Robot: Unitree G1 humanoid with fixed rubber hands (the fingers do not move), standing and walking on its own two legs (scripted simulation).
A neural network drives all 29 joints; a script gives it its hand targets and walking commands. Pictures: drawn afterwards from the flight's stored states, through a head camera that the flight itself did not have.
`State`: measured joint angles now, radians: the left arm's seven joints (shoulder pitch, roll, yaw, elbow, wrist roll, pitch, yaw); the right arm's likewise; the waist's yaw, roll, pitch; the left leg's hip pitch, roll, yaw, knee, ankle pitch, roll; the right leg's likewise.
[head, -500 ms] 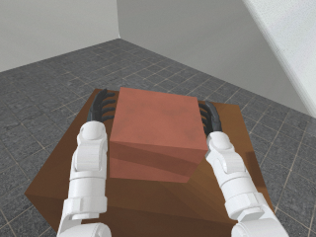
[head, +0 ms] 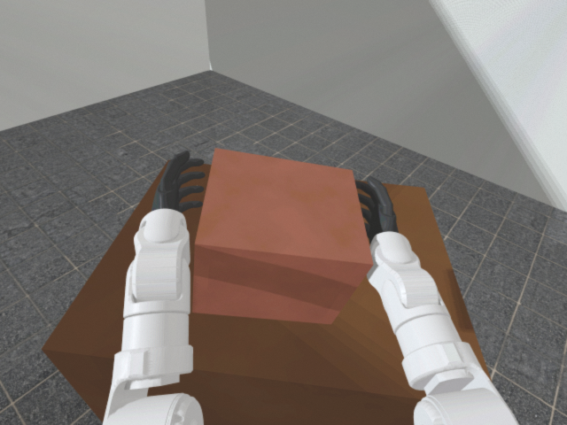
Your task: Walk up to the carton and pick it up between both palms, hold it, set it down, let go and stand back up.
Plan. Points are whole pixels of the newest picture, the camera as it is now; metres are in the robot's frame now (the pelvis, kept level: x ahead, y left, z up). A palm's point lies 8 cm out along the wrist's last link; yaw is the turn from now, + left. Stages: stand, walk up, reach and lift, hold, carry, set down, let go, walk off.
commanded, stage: reach and lift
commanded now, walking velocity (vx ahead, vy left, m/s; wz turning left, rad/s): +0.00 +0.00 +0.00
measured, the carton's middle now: (275, 238) +0.36 +0.00 +0.12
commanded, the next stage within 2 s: hold in 0.40 s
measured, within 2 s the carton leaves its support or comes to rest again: neither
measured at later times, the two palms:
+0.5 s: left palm (165, 203) +0.36 +0.14 +0.19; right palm (382, 223) +0.35 -0.15 +0.15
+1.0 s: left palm (156, 199) +0.35 +0.15 +0.20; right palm (380, 217) +0.35 -0.14 +0.17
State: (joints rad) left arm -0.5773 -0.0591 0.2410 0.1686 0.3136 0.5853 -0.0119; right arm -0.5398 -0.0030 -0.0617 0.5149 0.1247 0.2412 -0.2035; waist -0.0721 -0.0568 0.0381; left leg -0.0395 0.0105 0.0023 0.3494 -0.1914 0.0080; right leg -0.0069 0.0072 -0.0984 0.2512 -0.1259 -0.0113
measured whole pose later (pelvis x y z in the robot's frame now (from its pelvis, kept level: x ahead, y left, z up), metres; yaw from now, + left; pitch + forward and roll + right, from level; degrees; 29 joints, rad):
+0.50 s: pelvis +0.00 +0.00 +0.00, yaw +0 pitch -8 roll -1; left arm -0.60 -0.05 0.25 0.13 0.33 0.64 -0.03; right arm -0.57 -0.01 -0.04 0.51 0.15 0.26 -0.21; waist -0.08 -0.06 0.05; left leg -0.02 0.01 0.00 0.35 -0.19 0.01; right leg 0.01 0.01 -0.10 0.25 -0.13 -0.01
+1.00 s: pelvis -0.01 +0.00 +0.00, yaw +0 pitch -9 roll -1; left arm -0.63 -0.06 0.29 0.09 0.36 0.71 -0.06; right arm -0.61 0.00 -0.05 0.49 0.15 0.31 -0.21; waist -0.07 -0.06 0.06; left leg 0.00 0.01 0.00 0.34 -0.18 0.00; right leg 0.03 0.01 -0.10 0.26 -0.13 -0.02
